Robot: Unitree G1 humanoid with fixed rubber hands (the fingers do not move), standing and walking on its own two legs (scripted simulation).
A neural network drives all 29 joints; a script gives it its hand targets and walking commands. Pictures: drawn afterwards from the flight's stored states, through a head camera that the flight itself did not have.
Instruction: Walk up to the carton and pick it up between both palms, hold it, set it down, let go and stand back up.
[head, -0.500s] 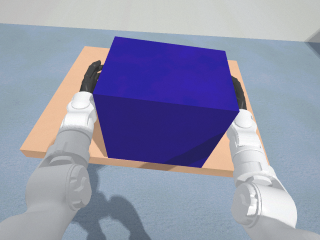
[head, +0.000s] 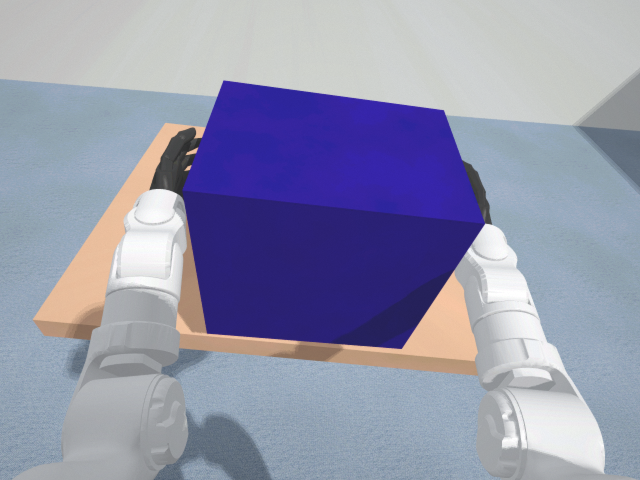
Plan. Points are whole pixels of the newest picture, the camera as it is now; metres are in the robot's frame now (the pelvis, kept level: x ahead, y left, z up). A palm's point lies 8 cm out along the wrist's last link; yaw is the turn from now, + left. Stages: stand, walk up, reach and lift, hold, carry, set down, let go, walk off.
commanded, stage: reach and lift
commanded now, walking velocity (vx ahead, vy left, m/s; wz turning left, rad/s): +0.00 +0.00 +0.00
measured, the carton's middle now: (320, 226) +0.41 -0.04 +0.12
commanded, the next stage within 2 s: hold in 1.94 s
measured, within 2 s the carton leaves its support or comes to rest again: neither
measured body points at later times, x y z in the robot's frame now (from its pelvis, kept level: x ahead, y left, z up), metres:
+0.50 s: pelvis -0.01 +0.00 +0.00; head -0.04 +0.04 +0.45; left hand +0.40 +0.17 +0.21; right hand +0.37 -0.20 +0.20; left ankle +0.01 +0.13 -0.75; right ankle -0.01 -0.12 -0.75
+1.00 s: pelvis -0.03 +0.00 +0.00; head -0.06 +0.04 +0.45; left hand +0.38 +0.16 +0.23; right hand +0.35 -0.21 +0.23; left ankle +0.01 +0.13 -0.75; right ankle -0.01 -0.12 -0.75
